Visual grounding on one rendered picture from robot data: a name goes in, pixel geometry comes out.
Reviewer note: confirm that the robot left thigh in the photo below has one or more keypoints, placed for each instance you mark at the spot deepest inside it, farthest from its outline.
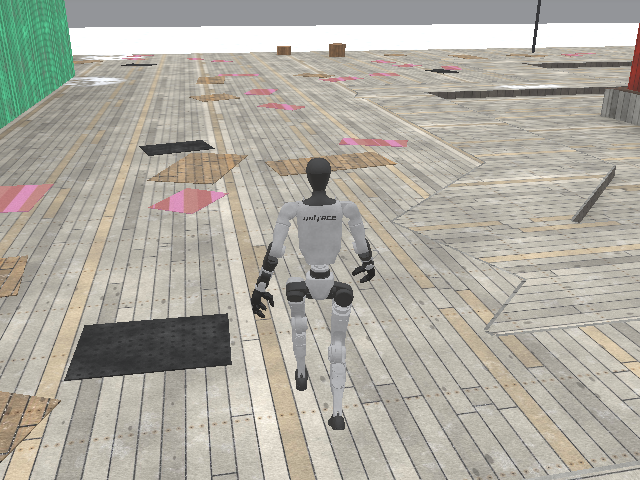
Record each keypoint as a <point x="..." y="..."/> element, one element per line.
<point x="296" y="294"/>

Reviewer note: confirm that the left robot forearm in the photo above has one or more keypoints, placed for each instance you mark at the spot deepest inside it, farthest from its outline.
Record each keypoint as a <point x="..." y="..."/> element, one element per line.
<point x="267" y="270"/>

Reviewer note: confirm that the left robot hand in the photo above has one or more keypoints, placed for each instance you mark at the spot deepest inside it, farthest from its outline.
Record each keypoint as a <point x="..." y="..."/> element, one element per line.
<point x="257" y="304"/>

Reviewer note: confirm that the robot left upper arm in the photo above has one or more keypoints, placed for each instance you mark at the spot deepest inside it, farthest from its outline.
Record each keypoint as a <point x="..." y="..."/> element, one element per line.
<point x="287" y="212"/>

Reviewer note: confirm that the robot right thigh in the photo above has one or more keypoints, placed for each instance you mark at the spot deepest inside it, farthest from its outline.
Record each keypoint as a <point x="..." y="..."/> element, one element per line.
<point x="341" y="309"/>

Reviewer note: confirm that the robot right upper arm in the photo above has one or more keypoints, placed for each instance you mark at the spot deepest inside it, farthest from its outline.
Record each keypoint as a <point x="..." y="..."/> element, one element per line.
<point x="351" y="211"/>

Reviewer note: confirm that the robot thigh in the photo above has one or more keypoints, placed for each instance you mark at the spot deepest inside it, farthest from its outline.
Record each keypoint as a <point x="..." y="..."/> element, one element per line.
<point x="296" y="294"/>
<point x="341" y="309"/>

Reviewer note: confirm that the right robot hand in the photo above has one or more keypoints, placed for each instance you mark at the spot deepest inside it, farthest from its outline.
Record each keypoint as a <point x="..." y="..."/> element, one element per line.
<point x="368" y="277"/>

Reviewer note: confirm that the right robot forearm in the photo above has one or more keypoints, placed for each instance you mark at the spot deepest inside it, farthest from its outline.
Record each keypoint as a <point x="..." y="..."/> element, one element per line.
<point x="366" y="258"/>

